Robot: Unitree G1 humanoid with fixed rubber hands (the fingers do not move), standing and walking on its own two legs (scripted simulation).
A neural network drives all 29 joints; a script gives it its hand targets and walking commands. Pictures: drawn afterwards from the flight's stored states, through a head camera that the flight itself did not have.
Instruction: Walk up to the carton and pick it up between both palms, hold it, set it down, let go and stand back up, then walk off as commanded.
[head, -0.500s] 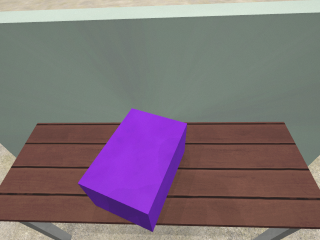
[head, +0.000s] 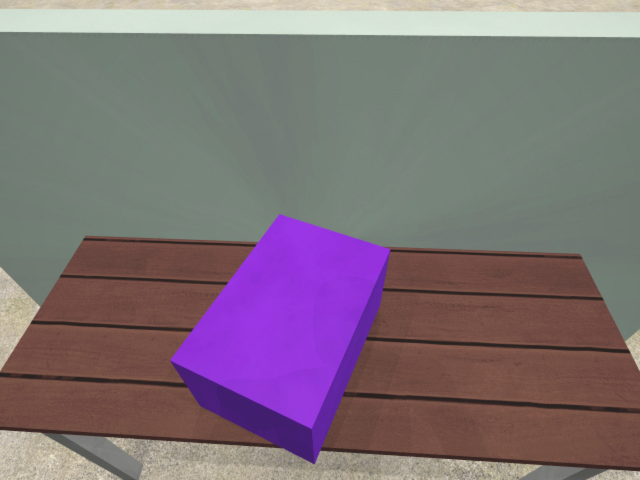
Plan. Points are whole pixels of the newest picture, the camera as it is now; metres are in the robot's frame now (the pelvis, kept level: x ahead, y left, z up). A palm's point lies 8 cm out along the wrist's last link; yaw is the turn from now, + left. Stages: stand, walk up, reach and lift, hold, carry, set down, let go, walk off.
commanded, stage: walk up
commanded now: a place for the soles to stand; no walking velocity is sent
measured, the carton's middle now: (295, 327) +0.40 +0.06 -0.11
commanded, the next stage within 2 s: reach and lift in 0.86 s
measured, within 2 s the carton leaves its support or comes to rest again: neither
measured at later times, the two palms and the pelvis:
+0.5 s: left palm out of the picture +0.09 +0.32 -0.11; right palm out of the picture +0.06 -0.29 -0.11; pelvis +0.00 +0.03 +0.00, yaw +1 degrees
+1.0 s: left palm out of the picture +0.12 +0.32 -0.12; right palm out of the picture +0.10 -0.27 -0.12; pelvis +0.00 +0.03 -0.01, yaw +0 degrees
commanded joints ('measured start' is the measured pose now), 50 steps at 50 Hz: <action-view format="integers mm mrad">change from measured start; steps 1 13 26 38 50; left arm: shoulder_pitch -99 -108 -83 -105 -226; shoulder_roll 224 241 227 231 170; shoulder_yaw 92 92 94 92 149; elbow -75 -51 -31 -37 -615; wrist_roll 12 14 10 11 6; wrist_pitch -28 -19 -15 -14 467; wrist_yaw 20 14 17 14 58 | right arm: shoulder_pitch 103 21 -49 -57 -262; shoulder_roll -201 -208 -224 -231 -95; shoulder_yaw -58 -43 -39 -40 -205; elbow -24 -33 -46 -51 -154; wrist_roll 12 15 17 17 -48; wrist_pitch -30 -22 -19 -23 -90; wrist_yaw -10 -5 -9 -6 77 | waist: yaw -17 -6 27 19 -18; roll -72 -16 -11 -17 -59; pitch -97 -88 -96 -99 -180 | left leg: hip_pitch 28 -27 -127 -103 -165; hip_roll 37 44 74 81 46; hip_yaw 67 16 -69 -90 135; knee -173 -118 -162 -172 42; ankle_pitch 279 220 263 278 134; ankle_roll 41 49 62 69 -19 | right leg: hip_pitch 89 53 164 133 67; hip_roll -227 -224 -188 -171 -102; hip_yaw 178 227 183 169 87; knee -175 -251 -190 -186 32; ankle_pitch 108 -219 -121 -129 34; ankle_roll -7 -3 20 35 62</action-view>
